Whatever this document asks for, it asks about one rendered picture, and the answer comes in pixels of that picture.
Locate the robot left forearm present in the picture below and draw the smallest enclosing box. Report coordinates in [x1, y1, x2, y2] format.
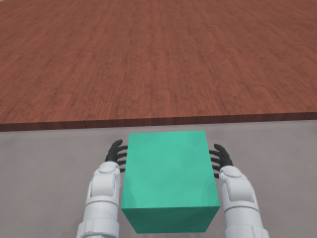
[76, 161, 121, 238]

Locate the robot left hand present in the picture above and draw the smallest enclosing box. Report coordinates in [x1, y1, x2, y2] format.
[105, 139, 128, 173]

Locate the carton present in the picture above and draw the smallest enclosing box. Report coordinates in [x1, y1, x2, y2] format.
[121, 130, 221, 234]

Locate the robot right forearm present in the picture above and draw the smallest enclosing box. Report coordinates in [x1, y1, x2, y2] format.
[219, 166, 269, 238]

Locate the robot right hand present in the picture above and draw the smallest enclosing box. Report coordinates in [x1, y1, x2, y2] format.
[209, 144, 233, 179]

